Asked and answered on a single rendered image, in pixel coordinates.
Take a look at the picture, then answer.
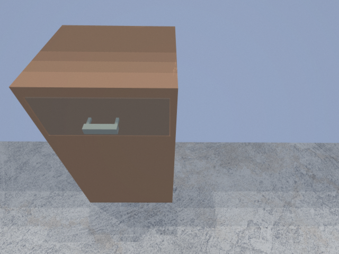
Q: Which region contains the cabinet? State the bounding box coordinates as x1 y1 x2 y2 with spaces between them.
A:
9 25 178 203

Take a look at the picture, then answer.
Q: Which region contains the drawer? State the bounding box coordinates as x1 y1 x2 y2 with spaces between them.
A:
25 97 170 135

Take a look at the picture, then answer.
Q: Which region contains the handle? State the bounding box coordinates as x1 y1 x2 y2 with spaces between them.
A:
82 117 119 134

